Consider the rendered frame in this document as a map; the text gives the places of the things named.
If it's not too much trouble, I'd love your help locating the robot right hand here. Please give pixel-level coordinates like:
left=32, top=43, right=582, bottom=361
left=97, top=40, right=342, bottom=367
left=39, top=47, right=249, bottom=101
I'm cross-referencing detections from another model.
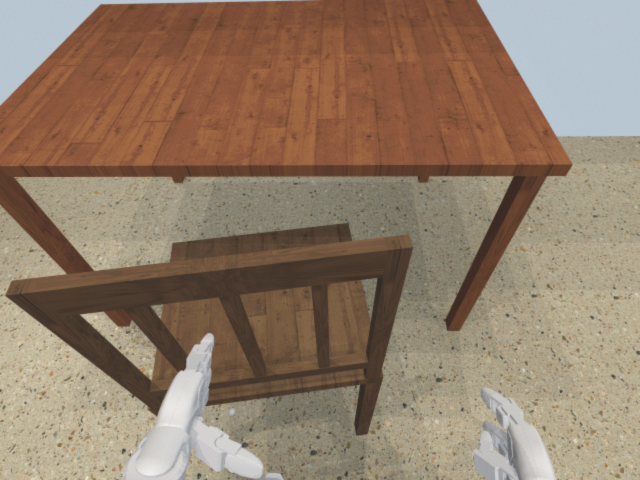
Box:
left=473, top=387, right=556, bottom=480

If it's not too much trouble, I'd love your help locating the robot left hand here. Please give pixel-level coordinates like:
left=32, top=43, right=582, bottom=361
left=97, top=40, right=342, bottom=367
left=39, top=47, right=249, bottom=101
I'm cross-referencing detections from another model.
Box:
left=154, top=333, right=263, bottom=479

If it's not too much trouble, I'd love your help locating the chair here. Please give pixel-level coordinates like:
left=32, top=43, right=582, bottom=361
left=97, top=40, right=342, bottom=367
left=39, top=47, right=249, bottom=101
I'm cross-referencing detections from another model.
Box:
left=5, top=223, right=413, bottom=436

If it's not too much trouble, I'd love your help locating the robot left forearm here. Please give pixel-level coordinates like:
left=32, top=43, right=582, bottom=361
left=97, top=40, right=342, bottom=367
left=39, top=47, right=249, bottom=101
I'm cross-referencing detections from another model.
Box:
left=122, top=426, right=191, bottom=480

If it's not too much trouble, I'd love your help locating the table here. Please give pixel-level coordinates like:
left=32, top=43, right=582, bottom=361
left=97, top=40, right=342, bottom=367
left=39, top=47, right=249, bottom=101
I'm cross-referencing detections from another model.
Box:
left=0, top=0, right=573, bottom=331

